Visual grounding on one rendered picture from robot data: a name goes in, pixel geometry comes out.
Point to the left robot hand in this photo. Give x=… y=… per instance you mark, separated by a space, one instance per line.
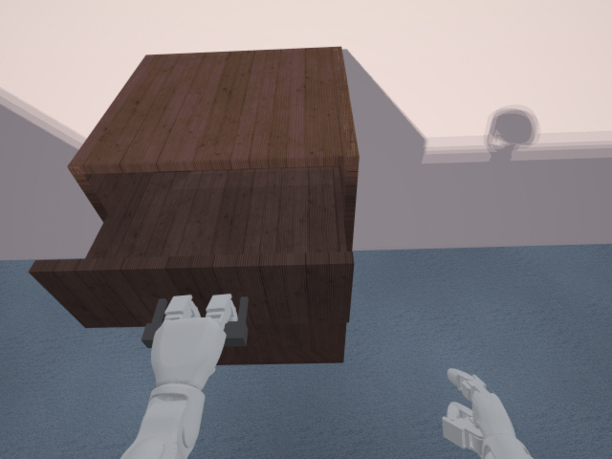
x=187 y=347

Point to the handle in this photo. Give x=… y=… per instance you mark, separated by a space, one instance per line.
x=236 y=331

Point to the drawer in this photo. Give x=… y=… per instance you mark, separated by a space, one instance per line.
x=275 y=235

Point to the right robot hand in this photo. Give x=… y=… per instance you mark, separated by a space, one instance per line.
x=468 y=428

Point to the cabinet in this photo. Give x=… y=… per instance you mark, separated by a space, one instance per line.
x=233 y=110

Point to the left robot forearm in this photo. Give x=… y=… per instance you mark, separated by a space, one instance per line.
x=170 y=425

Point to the right robot forearm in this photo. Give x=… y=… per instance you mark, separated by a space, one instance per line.
x=502 y=446

